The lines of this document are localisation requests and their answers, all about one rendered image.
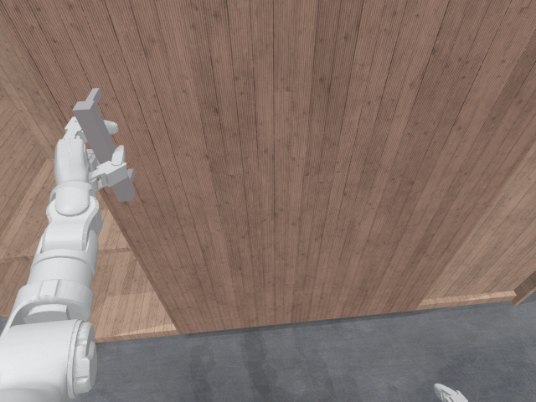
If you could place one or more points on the robot right hand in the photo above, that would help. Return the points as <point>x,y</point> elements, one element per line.
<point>445,394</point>

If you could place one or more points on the handle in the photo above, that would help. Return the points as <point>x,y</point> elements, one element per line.
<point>96,133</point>

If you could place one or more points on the wardrobe door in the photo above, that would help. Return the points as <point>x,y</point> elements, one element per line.
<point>295,160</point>
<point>500,252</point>

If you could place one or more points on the robot left forearm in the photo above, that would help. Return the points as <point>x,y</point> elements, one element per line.
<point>58,286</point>

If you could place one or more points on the left robot upper arm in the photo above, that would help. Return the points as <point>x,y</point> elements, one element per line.
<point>47,361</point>

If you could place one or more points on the robot left hand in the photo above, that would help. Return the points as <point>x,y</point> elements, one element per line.
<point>73,162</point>

